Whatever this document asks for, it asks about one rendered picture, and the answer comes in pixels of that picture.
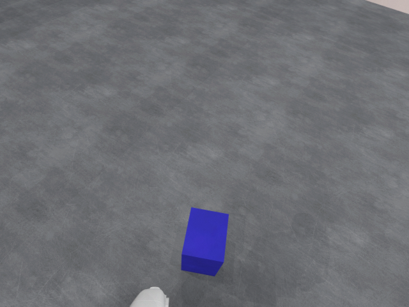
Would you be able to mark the carton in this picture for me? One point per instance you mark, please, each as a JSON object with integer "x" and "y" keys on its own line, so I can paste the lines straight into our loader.
{"x": 205, "y": 242}

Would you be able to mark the left robot thigh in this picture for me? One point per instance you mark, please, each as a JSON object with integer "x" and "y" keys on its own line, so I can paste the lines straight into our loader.
{"x": 151, "y": 297}

